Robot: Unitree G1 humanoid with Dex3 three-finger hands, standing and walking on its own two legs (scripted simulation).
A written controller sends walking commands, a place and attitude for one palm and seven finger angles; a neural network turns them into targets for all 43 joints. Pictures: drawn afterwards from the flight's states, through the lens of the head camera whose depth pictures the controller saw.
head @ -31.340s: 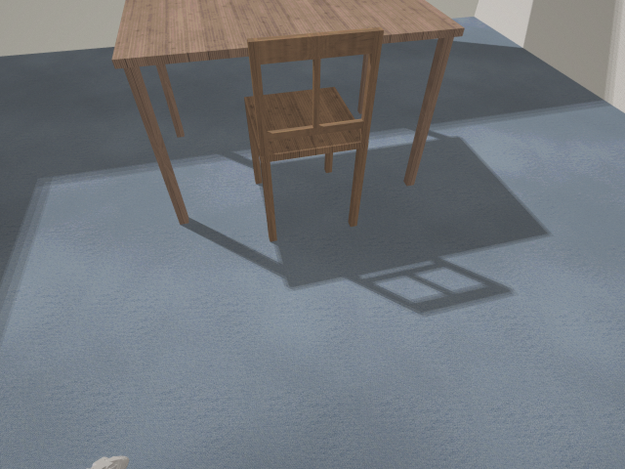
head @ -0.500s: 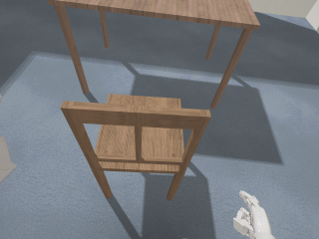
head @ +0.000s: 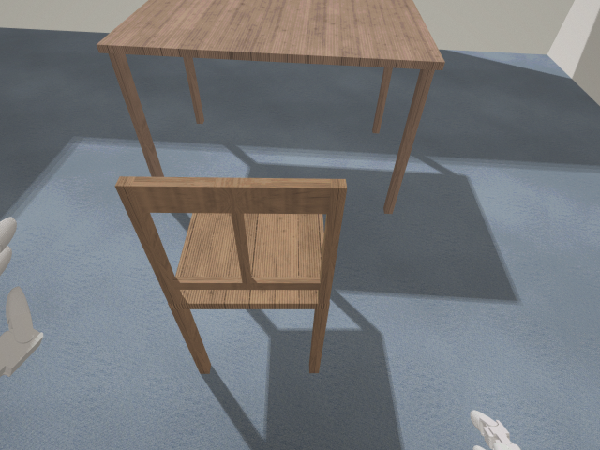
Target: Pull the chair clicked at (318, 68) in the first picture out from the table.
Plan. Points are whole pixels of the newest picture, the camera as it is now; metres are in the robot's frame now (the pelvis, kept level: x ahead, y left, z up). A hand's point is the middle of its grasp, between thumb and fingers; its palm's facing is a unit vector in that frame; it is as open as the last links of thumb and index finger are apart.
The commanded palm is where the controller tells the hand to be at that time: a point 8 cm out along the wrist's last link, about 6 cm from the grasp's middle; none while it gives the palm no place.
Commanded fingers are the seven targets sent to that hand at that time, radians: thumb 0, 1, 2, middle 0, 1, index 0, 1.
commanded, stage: stop stepping back and stand still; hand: left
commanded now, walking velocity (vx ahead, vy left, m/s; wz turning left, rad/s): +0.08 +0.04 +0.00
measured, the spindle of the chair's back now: (242, 248) +0.53 +0.14 -0.12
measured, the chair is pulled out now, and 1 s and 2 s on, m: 0.61 0.61 0.61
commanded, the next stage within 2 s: let the arm hang, fingers relaxed in 0.44 s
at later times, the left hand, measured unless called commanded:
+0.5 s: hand (10, 348) +0.18 +0.28 +0.16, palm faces +0.45 -0.79 -0.43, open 7.4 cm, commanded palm +0.13 +0.31 +0.18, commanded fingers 0.00 0.90 0.90 -0.20 -0.30 -0.20 -0.30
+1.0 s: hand out of the picture +0.02 +0.19 -0.17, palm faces +0.05 -0.98 -0.19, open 7.0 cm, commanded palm none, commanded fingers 0.00 0.90 0.90 -0.20 -0.30 -0.20 -0.30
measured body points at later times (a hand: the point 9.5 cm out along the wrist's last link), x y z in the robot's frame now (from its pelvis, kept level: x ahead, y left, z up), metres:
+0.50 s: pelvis -0.02 +0.01 +0.00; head -0.02 +0.02 +0.45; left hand +0.15 +0.31 +0.18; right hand +0.14 -0.21 -0.08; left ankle -0.04 +0.11 -0.74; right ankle +0.01 -0.11 -0.74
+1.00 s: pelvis -0.01 +0.01 +0.00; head +0.01 +0.03 +0.45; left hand +0.02 +0.24 -0.15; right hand -0.03 -0.21 -0.14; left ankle -0.04 +0.11 -0.74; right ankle +0.01 -0.11 -0.74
